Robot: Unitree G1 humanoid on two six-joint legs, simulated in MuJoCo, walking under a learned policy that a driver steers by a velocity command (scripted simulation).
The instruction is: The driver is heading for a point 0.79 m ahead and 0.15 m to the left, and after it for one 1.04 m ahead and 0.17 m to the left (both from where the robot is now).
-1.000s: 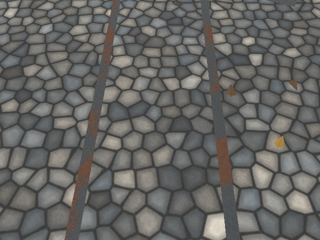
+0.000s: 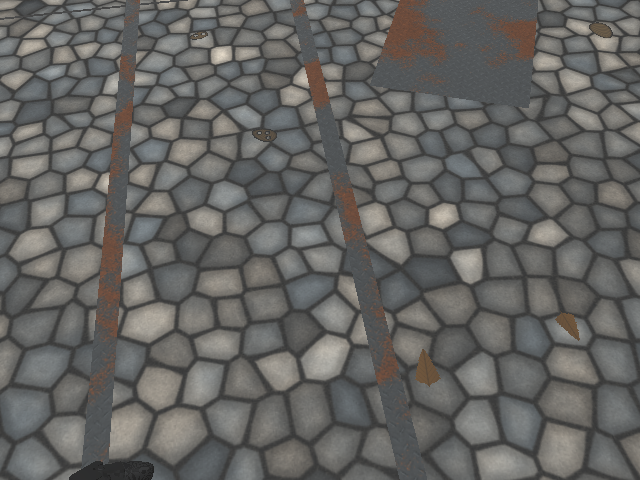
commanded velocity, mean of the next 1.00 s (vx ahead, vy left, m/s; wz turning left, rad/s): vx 0.50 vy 0.00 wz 0.24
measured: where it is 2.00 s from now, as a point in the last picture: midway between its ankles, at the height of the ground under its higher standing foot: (267, 343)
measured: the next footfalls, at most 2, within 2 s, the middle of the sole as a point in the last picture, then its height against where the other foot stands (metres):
left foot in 0.42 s outside the picture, level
right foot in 0.96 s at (302, 367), level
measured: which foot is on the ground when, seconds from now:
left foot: up 0.00-0.40, down 0.42-0.98, up 1.00-1.00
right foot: down 0.00-0.44, up 0.46-0.94, down 0.96-1.00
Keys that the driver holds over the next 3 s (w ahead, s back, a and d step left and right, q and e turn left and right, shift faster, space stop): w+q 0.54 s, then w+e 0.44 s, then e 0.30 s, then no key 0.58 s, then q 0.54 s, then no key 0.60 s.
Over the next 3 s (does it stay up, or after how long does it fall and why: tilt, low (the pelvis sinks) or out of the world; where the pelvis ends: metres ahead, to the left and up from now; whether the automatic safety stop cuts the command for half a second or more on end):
stays up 0.79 0.13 0.01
